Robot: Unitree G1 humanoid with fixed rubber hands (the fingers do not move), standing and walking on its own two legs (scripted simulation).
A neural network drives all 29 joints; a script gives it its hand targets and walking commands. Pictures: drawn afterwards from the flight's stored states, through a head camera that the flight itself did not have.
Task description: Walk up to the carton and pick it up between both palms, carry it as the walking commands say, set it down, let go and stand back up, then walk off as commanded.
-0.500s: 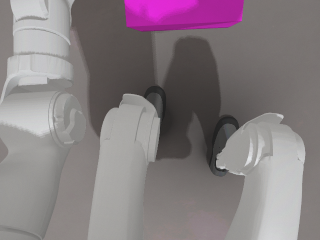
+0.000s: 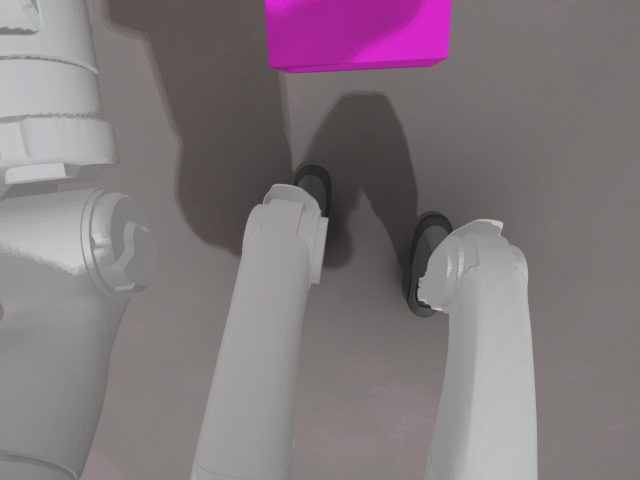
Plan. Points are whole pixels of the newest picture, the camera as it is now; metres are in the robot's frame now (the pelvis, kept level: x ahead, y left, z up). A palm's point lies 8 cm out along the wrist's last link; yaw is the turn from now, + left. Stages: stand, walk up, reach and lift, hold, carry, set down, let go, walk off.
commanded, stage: set down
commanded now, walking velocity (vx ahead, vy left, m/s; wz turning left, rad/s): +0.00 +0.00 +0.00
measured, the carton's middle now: out of the picture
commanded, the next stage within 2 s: let go in 0.54 s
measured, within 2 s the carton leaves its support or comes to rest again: neither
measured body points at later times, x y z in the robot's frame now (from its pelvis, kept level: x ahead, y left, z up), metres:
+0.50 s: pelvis +0.00 +0.00 +0.11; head +0.37 +0.04 +0.35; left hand +0.53 +0.30 -0.02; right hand +0.63 -0.12 -0.02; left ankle +0.15 +0.14 -0.50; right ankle +0.09 -0.11 -0.50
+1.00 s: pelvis +0.05 +0.01 +0.18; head +0.34 +0.04 +0.52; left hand +0.40 +0.30 +0.05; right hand +0.48 -0.15 +0.04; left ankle +0.15 +0.14 -0.50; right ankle +0.09 -0.11 -0.50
